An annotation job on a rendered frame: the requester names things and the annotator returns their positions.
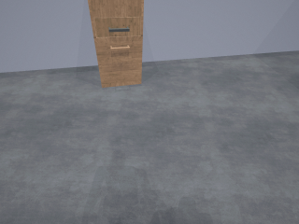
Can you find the cabinet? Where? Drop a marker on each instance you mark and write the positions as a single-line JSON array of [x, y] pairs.
[[118, 67]]

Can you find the handle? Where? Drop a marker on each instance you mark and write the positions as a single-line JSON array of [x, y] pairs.
[[120, 48], [112, 30]]

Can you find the drawer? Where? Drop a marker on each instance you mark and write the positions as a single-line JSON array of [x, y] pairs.
[[102, 25]]

